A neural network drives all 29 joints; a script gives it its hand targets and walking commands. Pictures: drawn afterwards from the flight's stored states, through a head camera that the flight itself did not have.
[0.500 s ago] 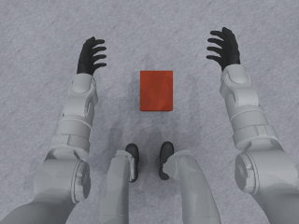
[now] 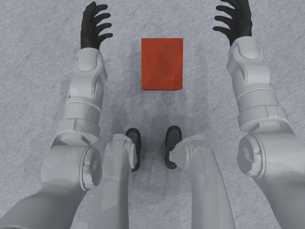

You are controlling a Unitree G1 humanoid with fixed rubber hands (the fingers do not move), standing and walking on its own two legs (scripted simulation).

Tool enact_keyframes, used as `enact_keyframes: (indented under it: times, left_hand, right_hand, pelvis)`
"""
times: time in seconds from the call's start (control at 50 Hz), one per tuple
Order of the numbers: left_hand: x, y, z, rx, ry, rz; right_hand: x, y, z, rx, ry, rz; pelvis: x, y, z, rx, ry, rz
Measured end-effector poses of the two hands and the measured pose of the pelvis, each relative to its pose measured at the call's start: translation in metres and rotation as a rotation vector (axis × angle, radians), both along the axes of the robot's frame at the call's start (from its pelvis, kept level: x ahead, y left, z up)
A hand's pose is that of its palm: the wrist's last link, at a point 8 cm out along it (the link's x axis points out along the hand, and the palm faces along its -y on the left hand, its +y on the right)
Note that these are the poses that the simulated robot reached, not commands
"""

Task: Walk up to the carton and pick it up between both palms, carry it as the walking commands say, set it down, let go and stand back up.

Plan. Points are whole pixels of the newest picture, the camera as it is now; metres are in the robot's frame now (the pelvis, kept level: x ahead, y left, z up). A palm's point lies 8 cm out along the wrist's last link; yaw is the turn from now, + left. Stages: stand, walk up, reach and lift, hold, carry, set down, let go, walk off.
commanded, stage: reach and lift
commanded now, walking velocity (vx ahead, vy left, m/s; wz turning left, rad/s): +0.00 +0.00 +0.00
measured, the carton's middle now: (161, 67) +0.50 -0.01 -0.50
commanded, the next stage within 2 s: none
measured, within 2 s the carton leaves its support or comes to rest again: neither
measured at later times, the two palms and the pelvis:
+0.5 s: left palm (110, 61) +0.49 +0.16 -0.31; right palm (207, 56) +0.51 -0.15 -0.31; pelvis -0.05 -0.01 -0.15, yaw +1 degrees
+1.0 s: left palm (112, 58) +0.52 +0.17 -0.40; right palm (199, 57) +0.53 -0.14 -0.41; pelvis -0.04 +0.00 -0.22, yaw +1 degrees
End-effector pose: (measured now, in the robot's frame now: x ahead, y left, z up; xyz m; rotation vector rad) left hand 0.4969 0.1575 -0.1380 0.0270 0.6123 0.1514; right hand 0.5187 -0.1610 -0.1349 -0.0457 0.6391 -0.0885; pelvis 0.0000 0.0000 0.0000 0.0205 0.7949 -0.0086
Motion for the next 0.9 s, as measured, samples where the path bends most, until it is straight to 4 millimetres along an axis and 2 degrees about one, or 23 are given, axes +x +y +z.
enact_keyframes:
  times: [0.1, 0.3, 0.4, 0.48, 0.62, 0.8, 0.9]
  left_hand:
    - [0.002, 0.001, -0.034, 0.031, -0.007, 0.001]
    - [0.006, 0.004, -0.113, 0.004, -0.001, 0.059]
    - [-0.001, 0.000, -0.151, 0.002, 0.033, 0.049]
    - [-0.003, -0.001, -0.169, 0.005, 0.053, 0.050]
    - [-0.003, -0.002, -0.199, 0.009, 0.097, 0.055]
    - [0.010, 0.004, -0.227, 0.015, 0.106, 0.042]
    - [0.017, 0.007, -0.244, 0.022, 0.112, 0.028]
  right_hand:
    - [-0.001, 0.002, -0.035, 0.032, -0.004, -0.042]
    - [0.000, 0.009, -0.118, 0.049, -0.004, -0.068]
    - [-0.006, 0.013, -0.158, 0.057, 0.036, -0.061]
    - [-0.007, 0.015, -0.175, 0.058, 0.038, -0.050]
    - [-0.003, 0.020, -0.198, 0.058, 0.055, -0.041]
    - [-0.005, 0.024, -0.240, 0.079, 0.083, -0.030]
    - [0.002, 0.022, -0.258, 0.060, 0.077, -0.012]
  pelvis:
    - [-0.014, -0.001, -0.037, 0.002, -0.041, -0.009]
    - [-0.047, -0.006, -0.096, 0.013, -0.264, -0.010]
    - [-0.052, -0.008, -0.130, 0.022, -0.250, -0.009]
    - [-0.054, -0.009, -0.148, 0.027, -0.252, -0.011]
    - [-0.053, -0.008, -0.168, 0.030, -0.254, -0.012]
    - [-0.045, -0.005, -0.192, 0.026, -0.243, -0.004]
    - [-0.041, -0.003, -0.205, 0.024, -0.230, 0.001]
